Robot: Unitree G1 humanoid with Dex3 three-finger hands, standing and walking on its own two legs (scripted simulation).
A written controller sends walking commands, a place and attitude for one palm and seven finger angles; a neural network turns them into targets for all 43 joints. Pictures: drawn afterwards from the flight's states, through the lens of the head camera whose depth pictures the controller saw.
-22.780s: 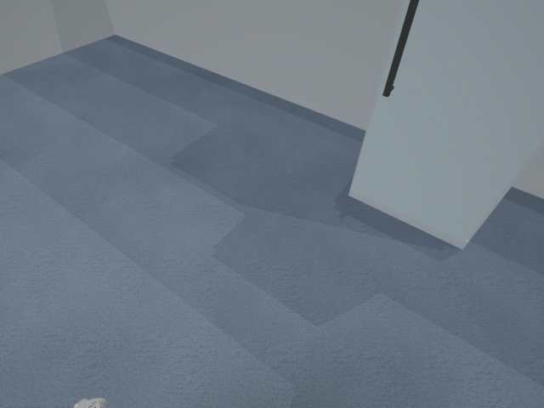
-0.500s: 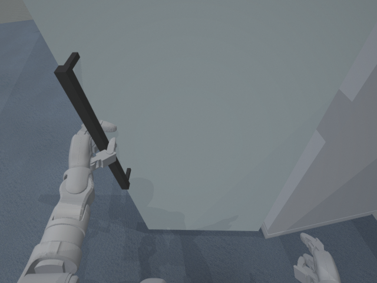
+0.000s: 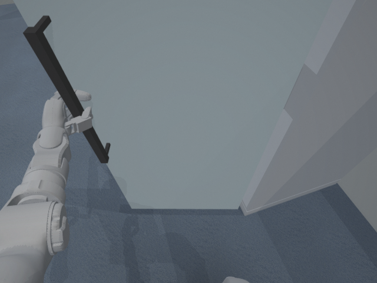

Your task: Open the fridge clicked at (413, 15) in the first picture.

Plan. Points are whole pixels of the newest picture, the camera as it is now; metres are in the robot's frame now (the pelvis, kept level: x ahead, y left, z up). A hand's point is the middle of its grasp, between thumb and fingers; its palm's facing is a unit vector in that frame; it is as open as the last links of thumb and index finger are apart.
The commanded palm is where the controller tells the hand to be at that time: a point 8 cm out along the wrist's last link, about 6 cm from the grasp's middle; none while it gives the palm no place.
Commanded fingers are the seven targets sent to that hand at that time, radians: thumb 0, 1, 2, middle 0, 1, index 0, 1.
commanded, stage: stop walking and hold the door back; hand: left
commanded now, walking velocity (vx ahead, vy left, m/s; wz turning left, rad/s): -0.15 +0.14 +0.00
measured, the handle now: (82, 107) +0.48 +0.27 +0.08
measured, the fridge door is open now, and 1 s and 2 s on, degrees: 71 73 72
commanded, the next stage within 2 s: loosen the grip on the handle in 0.66 s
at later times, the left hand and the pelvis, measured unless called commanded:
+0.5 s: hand (85, 121) +0.44 +0.25 +0.08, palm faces +0.20 -0.96 -0.21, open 5.8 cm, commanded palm +0.40 +0.30 +0.08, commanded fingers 0.00 0.90 0.90 -0.45 -1.40 -0.45 -1.40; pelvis +0.03 +0.04 +0.00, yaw -4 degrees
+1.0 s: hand (82, 128) +0.42 +0.25 +0.08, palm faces +0.19 -0.96 -0.22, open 8.3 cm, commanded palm +0.39 +0.29 +0.08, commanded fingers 0.00 -0.55 0.20 -0.41 -1.35 -0.41 -1.35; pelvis -0.01 +0.04 -0.01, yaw -4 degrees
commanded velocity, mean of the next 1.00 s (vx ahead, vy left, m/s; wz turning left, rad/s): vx -0.01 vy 0.02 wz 0.00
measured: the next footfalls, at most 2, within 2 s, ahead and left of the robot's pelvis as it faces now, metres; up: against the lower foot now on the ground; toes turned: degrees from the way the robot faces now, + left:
right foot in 0.02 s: +0.05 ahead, -0.08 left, +0.00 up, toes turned -7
left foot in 0.34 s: +0.10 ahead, +0.14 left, +0.00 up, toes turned -7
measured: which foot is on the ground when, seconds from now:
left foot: down 0.00-0.02, up 0.04-0.32, down 0.34-1.00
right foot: up 0.00-0.00, down 0.02-1.00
